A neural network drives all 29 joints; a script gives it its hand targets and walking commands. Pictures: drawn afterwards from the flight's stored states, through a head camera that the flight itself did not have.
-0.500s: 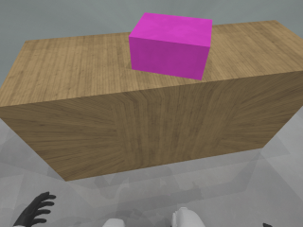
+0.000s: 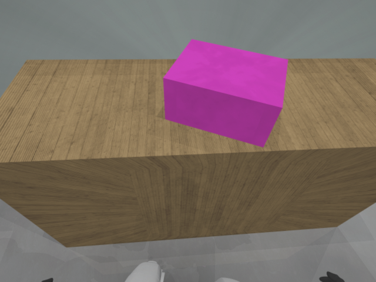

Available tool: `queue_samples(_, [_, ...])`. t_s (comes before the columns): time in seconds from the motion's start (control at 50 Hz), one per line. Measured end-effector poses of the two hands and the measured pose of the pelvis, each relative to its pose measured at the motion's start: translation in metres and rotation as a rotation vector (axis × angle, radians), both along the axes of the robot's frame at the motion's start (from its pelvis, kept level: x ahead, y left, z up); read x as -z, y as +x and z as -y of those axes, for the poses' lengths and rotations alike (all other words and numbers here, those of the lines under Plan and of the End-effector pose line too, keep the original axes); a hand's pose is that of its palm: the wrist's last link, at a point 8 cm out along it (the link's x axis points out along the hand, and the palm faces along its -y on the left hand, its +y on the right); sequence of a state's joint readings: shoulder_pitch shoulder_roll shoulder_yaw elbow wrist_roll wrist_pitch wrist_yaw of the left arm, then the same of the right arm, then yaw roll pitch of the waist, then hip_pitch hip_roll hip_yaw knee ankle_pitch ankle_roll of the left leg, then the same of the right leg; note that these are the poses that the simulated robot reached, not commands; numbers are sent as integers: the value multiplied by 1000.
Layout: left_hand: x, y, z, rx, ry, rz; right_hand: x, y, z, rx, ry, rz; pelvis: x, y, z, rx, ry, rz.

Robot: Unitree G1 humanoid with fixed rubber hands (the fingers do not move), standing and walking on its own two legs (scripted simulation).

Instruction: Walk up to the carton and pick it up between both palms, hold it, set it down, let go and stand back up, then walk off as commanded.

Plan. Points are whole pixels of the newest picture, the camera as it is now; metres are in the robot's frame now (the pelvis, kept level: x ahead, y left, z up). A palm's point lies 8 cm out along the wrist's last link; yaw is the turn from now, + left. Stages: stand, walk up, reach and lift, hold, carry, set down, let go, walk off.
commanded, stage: walk up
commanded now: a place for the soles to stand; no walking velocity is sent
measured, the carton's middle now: (225, 90) +0.60 -0.05 +0.07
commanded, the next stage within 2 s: none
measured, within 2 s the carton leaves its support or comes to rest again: neither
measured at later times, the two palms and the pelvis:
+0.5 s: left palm (103, 269) +0.14 +0.18 -0.04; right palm out of the picture +0.17 -0.43 -0.07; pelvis +0.07 -0.12 +0.02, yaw +3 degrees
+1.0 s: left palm (79, 272) +0.13 +0.23 -0.05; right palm (374, 258) +0.21 -0.40 -0.07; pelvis +0.06 -0.10 +0.01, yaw +7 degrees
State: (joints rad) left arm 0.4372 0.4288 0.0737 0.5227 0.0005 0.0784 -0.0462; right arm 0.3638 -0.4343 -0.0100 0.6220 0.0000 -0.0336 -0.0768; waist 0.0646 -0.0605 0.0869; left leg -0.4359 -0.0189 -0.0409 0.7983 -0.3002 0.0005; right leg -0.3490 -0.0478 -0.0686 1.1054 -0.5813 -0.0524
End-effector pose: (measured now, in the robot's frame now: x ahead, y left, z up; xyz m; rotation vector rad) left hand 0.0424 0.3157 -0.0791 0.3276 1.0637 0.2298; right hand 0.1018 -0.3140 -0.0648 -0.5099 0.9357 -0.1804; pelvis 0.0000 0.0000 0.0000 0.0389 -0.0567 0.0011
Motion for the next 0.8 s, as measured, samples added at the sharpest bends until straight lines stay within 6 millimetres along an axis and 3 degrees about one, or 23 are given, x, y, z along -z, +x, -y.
queue_samples(0.14, [-15,95,30,96,33,134,-3,4,45,47,-34,-20,1,23,38,0,9,-17])
queue_samples(0.24, [-18,131,71,131,68,192,11,16,93,58,-32,-23,12,37,82,-2,12,-7])
queue_samples(0.36, [-25,116,115,55,32,131,6,45,116,48,10,-25,-7,54,110,-17,30,7])
queue_samples(0.46, [-34,101,131,3,31,90,2,62,119,19,47,-42,-20,65,119,-39,31,-1])
queue_samples(0.62, [-34,87,121,-36,46,63,1,83,110,-25,55,-47,-21,68,116,-73,10,-15])
queue_samples(0.8, [-20,95,99,-45,50,77,-1,97,96,-57,45,-2,-11,62,107,-84,-22,9])
